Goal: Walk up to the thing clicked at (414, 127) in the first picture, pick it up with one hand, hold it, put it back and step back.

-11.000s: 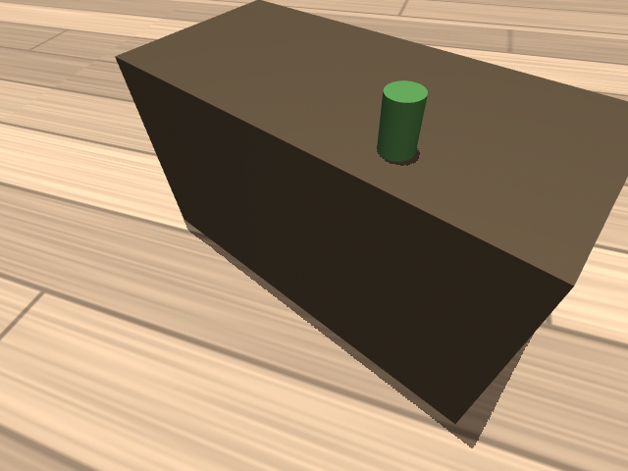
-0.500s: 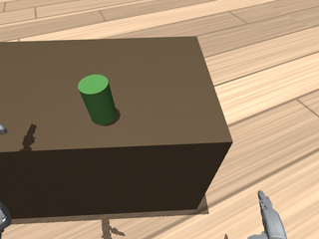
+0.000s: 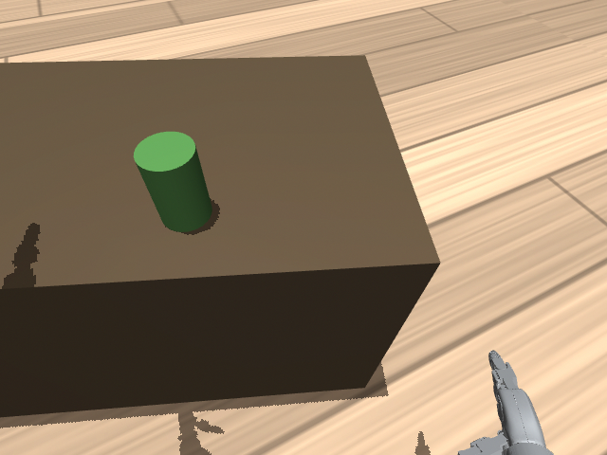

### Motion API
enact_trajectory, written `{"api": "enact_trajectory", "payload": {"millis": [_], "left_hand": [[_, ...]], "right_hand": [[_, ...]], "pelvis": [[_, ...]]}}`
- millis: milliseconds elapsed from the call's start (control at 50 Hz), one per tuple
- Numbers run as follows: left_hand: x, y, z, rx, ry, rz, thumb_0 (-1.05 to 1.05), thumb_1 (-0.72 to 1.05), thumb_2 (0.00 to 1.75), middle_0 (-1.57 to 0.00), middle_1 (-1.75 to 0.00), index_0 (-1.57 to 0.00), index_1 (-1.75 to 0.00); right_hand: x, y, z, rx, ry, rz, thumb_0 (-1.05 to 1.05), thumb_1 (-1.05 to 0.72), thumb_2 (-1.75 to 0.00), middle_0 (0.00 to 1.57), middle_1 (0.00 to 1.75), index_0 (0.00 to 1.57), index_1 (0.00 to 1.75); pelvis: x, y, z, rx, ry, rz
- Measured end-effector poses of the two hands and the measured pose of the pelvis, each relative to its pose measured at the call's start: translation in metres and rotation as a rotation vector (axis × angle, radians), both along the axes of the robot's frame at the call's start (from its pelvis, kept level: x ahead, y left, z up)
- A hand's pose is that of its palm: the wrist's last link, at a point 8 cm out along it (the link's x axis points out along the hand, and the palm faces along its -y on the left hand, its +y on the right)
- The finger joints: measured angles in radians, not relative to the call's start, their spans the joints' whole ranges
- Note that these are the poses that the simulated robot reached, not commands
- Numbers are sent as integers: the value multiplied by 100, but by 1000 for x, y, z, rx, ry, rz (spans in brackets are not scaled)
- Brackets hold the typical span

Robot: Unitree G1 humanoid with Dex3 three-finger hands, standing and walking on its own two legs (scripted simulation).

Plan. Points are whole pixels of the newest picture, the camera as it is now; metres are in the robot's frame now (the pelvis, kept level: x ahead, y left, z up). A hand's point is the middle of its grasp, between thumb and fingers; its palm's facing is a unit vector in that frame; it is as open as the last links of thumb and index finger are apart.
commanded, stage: go down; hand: left
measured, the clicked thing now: (177, 184) +0.50 +0.19 +0.06
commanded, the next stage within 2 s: approach in 0.66 s
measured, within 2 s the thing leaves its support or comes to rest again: neither
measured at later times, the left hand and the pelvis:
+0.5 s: hand out of the picture +0.41 +0.38 +0.18, palm faces +0.21 -0.98 +0.00, open 17.6 cm; pelvis +0.00 +0.00 -0.01, yaw +0 degrees
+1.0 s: hand out of the picture +0.42 +0.37 +0.16, palm faces +0.18 -0.98 +0.00, open 17.5 cm; pelvis +0.01 +0.01 -0.01, yaw +0 degrees
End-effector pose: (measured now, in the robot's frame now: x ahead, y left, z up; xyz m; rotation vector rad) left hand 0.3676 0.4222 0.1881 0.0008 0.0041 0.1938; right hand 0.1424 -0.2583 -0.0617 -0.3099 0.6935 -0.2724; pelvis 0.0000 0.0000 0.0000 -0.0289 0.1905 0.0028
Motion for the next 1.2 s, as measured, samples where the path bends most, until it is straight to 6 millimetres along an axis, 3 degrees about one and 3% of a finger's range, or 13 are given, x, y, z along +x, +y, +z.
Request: {"api": "enact_trajectory", "payload": {"millis": [380, 880, 1020, 1200], "left_hand": [[14, 8, 0, -3, 6, 19, -1, -58, 8, -4, -4, -4, -6], [10, 10, -13, 2, 23, 12, -1, -54, 8, -4, -5, -3, -7], [23, -11, -29, -13, 39, -24, -1, -56, 8, -4, -4, -3, -7], [55, -76, -97, -63, 78, -105, -1, -60, 7, -4, -4, -3, -7]], "right_hand": [[-3, -2, -3, -8, 16, 2, -1, 53, -5, 6, 5, 6, 5], [6, 11, -3, 6, 5, 28, -1, 53, -5, 5, 5, 6, 5], [5, 18, -7, 23, 8, 49, -1, 54, -5, 5, 5, 6, 5], [-6, 11, -5, 10, -16, 66, -1, 55, -5, 6, 5, 6, 5]], "pelvis": [[2, 0, -6, -5, 38, -4], [10, 5, -7, -10, 36, -2], [5, 5, -10, -9, 39, -1], [-8, 4, -22, -10, 82, -9]]}}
